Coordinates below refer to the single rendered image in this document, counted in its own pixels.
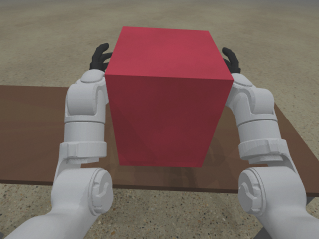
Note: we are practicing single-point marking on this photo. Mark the robot left forearm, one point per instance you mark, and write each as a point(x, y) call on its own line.
point(84, 119)

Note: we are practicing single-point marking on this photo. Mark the right robot hand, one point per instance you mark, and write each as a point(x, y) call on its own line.
point(232, 64)

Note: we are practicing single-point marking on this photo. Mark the robot left upper arm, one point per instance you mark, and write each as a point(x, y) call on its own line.
point(78, 197)

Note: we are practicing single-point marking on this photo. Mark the left robot hand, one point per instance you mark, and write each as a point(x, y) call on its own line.
point(98, 58)

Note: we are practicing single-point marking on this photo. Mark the robot right upper arm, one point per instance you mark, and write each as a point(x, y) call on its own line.
point(276, 197)

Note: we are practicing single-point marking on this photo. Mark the robot right forearm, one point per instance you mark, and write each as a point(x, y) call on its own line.
point(257, 123)

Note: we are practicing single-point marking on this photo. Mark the table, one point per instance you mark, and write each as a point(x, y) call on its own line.
point(32, 127)

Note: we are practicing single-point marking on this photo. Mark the carton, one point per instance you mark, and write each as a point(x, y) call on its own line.
point(167, 89)

